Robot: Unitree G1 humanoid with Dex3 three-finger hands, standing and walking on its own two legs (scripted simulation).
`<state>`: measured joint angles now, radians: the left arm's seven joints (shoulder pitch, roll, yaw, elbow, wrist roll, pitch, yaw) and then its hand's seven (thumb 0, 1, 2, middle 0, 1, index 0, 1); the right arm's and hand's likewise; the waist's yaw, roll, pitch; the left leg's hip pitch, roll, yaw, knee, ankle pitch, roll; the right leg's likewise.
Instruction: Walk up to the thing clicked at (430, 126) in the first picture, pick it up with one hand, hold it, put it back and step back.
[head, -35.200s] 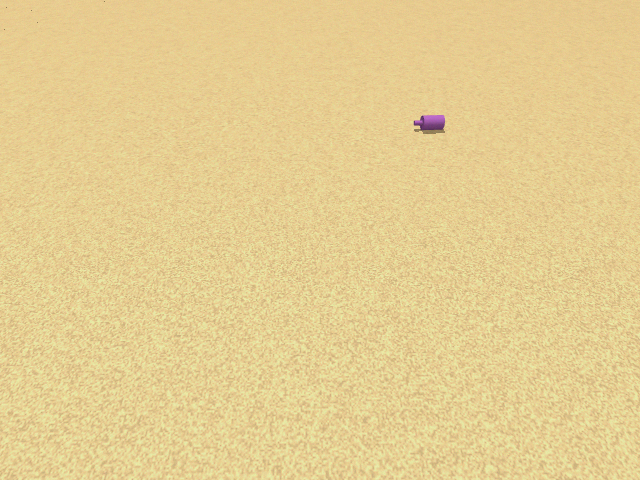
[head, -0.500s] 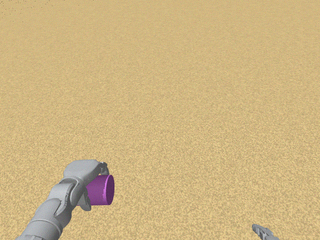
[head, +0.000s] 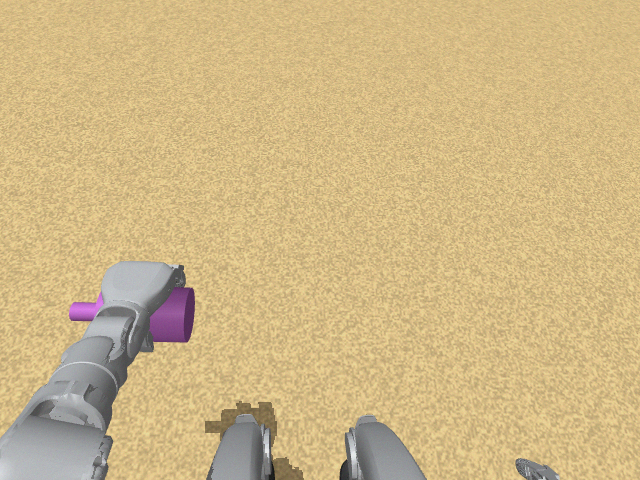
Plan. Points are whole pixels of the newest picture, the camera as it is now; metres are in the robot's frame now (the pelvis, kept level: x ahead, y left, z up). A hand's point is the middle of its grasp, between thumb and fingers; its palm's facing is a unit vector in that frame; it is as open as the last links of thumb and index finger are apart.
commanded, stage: crouch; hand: left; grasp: from above
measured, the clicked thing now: (132, 313) +0.39 +0.26 -0.13
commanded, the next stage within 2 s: lower in 1.38 s
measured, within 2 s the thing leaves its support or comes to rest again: neither
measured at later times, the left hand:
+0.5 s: hand (186, 329) +0.42 +0.23 -0.34, palm faces -0.48 +0.02 -0.88, open 10.6 cm
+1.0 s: hand (195, 328) +0.46 +0.24 -0.44, palm faces -0.47 -0.01 -0.88, open 10.5 cm
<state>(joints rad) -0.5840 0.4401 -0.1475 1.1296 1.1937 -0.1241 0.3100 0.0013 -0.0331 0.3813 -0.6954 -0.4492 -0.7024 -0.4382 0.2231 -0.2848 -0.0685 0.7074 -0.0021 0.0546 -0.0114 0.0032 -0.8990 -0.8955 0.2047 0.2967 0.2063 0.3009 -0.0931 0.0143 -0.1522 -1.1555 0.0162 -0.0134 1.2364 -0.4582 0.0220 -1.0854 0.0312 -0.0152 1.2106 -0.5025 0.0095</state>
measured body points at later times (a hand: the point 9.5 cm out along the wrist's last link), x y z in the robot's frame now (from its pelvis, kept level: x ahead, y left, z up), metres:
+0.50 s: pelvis -0.03 +0.01 -0.18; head +0.19 +0.04 +0.21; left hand +0.44 +0.23 -0.29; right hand +0.00 -0.27 -0.29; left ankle +0.06 +0.10 -0.63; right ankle +0.04 -0.13 -0.63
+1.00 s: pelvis -0.03 +0.00 -0.26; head +0.23 +0.04 +0.11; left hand +0.48 +0.24 -0.39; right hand +0.00 -0.28 -0.36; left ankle +0.06 +0.10 -0.63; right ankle +0.04 -0.13 -0.63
